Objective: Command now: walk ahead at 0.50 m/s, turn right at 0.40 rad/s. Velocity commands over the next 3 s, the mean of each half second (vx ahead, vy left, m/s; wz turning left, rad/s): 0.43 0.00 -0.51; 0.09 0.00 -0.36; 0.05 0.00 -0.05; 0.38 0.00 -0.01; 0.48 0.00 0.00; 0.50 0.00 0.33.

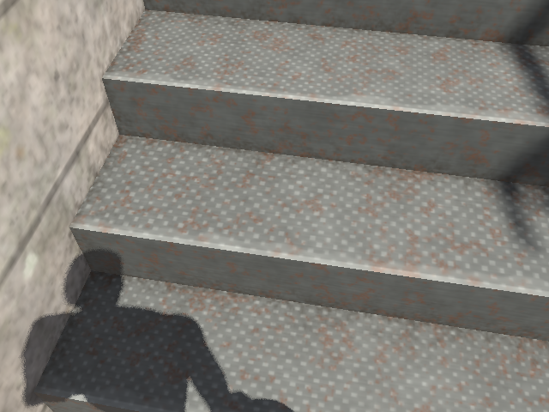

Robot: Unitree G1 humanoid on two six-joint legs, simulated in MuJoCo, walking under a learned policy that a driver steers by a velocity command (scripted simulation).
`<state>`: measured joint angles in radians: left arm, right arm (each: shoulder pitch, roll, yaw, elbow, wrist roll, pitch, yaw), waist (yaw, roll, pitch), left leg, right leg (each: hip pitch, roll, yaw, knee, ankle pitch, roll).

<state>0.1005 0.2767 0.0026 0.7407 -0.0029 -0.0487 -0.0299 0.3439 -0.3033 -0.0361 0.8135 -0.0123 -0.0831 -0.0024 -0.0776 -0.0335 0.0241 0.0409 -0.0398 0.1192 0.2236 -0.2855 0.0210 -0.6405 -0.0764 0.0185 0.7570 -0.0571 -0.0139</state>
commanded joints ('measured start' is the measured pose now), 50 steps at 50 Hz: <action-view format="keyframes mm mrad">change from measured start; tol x64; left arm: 1 -27 112 34 -93 18 -9 -18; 50 125 -16 19 -30 -12 111 71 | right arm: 1 -67 -172 -30 -70 0 18 -12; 50 -68 -10 -30 -20 6 72 -58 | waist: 1 56 126 -28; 27 -135 -364 -406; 30 -88 447 -716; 50 73 184 -28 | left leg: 1 6 293 -34 115 850 118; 4 -170 211 21 627 958 37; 6 -830 -27 -167 1284 -320 -51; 18 -1500 81 -79 2089 -185 -89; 26 -431 -54 72 1038 -10 7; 29 188 455 -881 321 747 326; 50 -449 305 -133 50 -268 145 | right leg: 1 96 56 -74 9 -153 -47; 6 1054 -302 706 -332 487 -414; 22 398 -27 356 -451 198 -157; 27 658 -43 276 -283 1623 -114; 30 89 314 418 949 -347 19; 50 388 27 -52 -134 -194 46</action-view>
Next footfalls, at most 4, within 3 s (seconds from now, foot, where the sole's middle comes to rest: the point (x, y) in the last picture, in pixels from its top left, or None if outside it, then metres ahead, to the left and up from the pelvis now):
0.08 right None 0.18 -0.11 -0.78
0.56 left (272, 361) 0.53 0.00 -0.60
1.04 right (393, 400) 0.43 -0.24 -0.60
1.32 left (282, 369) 0.51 -0.02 -0.60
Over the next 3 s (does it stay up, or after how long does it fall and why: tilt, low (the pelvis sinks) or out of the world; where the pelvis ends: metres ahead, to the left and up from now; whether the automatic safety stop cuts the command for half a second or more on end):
stays up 1.12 -0.42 0.53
